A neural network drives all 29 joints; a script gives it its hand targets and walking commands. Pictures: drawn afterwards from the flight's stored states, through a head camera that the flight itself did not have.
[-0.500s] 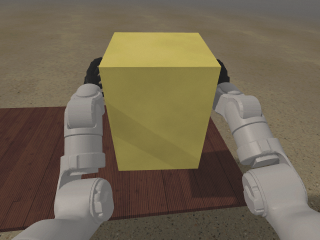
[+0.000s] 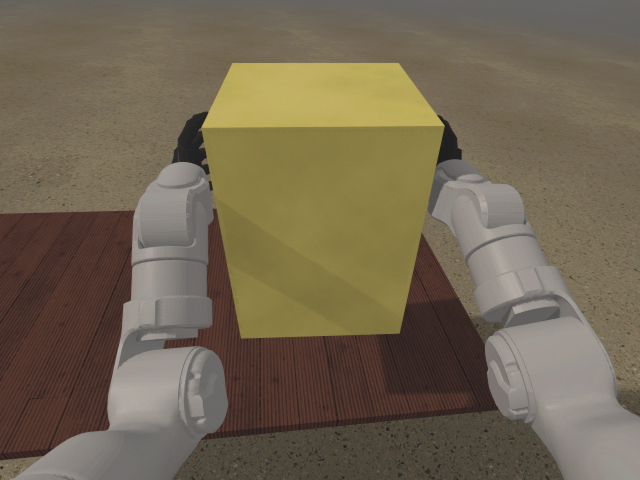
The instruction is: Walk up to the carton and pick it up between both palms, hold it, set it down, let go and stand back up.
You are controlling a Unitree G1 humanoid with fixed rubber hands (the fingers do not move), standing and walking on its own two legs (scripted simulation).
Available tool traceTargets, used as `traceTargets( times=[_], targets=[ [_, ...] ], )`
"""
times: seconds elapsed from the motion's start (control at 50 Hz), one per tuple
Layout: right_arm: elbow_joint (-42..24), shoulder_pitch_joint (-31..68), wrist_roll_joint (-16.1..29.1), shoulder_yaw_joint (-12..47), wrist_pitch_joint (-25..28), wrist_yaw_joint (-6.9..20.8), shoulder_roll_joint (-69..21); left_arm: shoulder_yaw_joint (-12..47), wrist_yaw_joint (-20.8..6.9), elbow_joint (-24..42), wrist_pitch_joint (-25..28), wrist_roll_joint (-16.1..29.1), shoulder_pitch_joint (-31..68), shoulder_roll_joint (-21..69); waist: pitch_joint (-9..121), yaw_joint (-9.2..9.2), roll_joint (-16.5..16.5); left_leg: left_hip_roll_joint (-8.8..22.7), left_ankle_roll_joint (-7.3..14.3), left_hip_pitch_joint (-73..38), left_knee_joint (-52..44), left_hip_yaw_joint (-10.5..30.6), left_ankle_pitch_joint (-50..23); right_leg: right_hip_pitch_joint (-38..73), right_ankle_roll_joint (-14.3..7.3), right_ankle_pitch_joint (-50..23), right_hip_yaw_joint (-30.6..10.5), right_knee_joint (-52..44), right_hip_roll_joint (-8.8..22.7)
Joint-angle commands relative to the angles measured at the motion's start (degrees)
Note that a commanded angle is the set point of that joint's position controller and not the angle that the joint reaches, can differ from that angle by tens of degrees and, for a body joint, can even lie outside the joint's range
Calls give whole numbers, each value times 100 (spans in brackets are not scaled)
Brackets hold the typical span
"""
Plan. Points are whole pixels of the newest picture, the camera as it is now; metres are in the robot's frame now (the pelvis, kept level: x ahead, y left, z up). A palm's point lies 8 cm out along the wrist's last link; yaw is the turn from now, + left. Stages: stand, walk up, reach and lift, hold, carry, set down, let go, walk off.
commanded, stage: hold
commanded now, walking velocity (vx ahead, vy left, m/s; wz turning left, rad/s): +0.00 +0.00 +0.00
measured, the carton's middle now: (318, 202) +0.38 +0.01 +0.21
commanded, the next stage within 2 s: none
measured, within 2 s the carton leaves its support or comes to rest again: neither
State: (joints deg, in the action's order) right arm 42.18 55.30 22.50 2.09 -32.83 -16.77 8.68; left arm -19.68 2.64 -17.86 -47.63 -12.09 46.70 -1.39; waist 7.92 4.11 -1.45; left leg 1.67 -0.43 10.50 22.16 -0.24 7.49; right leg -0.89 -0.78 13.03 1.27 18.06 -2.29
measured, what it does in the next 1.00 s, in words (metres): stands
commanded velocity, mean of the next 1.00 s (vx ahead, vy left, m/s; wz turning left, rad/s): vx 0.00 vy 0.00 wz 0.00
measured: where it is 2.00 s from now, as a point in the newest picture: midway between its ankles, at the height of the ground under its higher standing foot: outside the picture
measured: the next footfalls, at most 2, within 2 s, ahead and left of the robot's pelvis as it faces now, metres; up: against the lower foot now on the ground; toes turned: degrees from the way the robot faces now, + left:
none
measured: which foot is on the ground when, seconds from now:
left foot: down 0.00-1.00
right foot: down 0.00-1.00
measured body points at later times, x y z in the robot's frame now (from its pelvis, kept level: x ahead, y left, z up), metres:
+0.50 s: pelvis +0.01 +0.00 +0.00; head -0.07 +0.02 +0.44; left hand +0.38 +0.16 +0.25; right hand +0.39 -0.14 +0.26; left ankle +0.05 +0.12 -0.75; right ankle -0.03 -0.10 -0.75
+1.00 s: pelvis +0.00 +0.00 +0.00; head -0.08 +0.02 +0.44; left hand +0.38 +0.16 +0.26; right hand +0.39 -0.14 +0.26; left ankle +0.05 +0.12 -0.75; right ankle -0.03 -0.10 -0.75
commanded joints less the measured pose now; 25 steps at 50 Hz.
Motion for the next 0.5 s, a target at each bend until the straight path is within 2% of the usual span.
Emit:
traceTargets(
  times=[0.0, 0.08, 0.18, 0.2, 0.28, 0.32, 0.38, 0.42, 0.48],
  targets=[
    [-2331, 5101, 850, 1369, 286, 674, -3971, 2909, -686, 808, 406, 1170, 4635, 3497, 2219, 68, 458, -237, -155, -2089, 114, 220, -1263, -1075, 550, -1061, -91, -485, -181],
    [-2320, 5032, 861, 1403, 258, 664, -3961, 2901, -667, 742, 392, 1134, 4525, 3475, 2156, 49, 438, -240, -144, -2092, 124, 232, -1269, -1058, 564, -1162, -110, -475, -173],
    [-2313, 4959, 920, 1441, 232, 673, -4009, 2903, -657, 1007, 399, 1151, 4674, 3465, 2192, 41, 443, -234, -177, -2121, 110, 227, -1340, -1047, 575, -1123, -71, -455, -192],
    [-2336, 5027, 892, 1435, 235, 673, -4018, 2860, -664, 837, 383, 1136, 4623, 3441, 2087, 16, 375, -254, -148, -2103, 113, 215, -1285, -1087, 596, -1116, -93, -496, -174],
    [-2424, 4915, 895, 1474, 236, 624, -4022, 2818, -701, 927, 378, 1075, 4500, 3399, 2214, 43, 290, -262, -138, -2185, 145, 199, -1483, -924, 616, -1438, -92, -467, -188],
    [-2646, 4970, 985, 1547, 255, 582, -3990, 2951, -708, 1064, 359, 1141, 4430, 3453, 2336, 83, 392, -279, -193, -2274, 241, 223, -1753, -801, 624, -1737, -104, -419, -193],
    [-2411, 4768, 977, 1529, 185, 579, -3960, 2857, -722, 1055, 329, 1054, 4386, 3364, 2049, 71, 343, -263, -186, -2238, 174, 231, -1650, -881, 637, -1628, -97, -452, -177],
    [-2541, 4785, 1000, 1559, 200, 564, -3935, 2956, -745, 1111, 301, 1079, 4343, 3408, 2124, 94, 430, -264, -203, -2235, 197, 236, -1694, -808, 620, -1679, -97, -435, -176],
    [-2601, 4820, 978, 1600, 202, 563, -3968, 2882, -750, 1009, 281, 1037, 4257, 3370, 2005, 36, 344, -289, -160, -2173, 166, 217, -1596, -838, 638, -1592, -96, -459, -163]
  ],
)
